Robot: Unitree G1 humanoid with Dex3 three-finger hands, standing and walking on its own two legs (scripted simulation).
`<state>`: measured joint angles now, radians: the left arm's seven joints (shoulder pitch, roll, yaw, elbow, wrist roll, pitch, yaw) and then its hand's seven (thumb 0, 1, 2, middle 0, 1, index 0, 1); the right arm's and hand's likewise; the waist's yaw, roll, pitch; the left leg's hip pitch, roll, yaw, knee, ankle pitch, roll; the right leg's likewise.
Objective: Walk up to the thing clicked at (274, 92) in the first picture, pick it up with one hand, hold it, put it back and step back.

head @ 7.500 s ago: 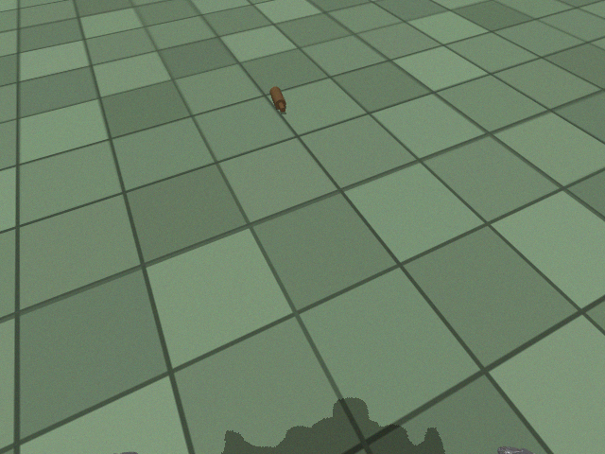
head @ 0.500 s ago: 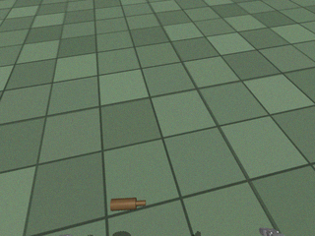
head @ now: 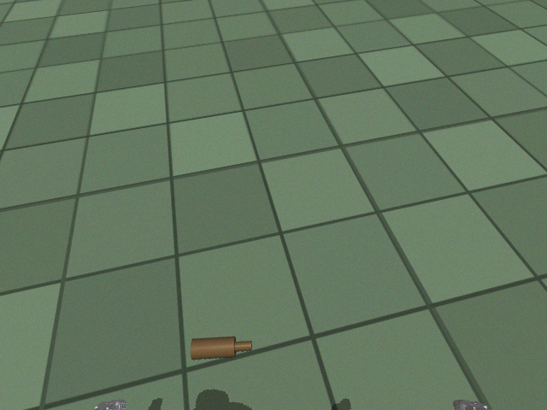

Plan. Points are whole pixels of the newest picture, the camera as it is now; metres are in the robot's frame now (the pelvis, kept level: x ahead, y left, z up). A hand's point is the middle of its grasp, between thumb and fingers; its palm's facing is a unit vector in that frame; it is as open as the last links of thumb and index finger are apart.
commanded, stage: stand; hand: left
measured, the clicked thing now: (222, 347) +0.39 +0.21 -0.75
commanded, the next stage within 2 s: none
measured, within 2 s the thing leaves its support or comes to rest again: neither
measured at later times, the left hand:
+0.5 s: hand out of the picture +0.05 +0.25 -0.15, palm faces -0.02 -0.94 -0.35, open 7.4 cm
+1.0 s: hand out of the picture +0.05 +0.25 -0.15, palm faces -0.02 -0.94 -0.35, open 7.4 cm
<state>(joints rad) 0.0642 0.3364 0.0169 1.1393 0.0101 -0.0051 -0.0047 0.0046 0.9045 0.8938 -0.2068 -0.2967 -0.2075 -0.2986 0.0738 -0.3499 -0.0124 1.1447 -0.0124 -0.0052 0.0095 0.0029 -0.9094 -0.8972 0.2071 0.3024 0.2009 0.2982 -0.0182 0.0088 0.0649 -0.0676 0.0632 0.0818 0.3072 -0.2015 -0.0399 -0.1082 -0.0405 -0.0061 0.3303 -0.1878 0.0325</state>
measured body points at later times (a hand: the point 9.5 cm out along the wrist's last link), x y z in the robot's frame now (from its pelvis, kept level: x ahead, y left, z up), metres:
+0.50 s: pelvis -0.02 +0.00 +0.00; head -0.02 -0.01 +0.45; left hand +0.06 +0.30 -0.13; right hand +0.06 -0.31 -0.14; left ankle -0.02 +0.14 -0.75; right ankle -0.01 -0.14 -0.75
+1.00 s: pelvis -0.02 +0.00 +0.00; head -0.01 +0.00 +0.45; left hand +0.05 +0.30 -0.13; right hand +0.05 -0.30 -0.14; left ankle -0.02 +0.14 -0.75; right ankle -0.01 -0.14 -0.75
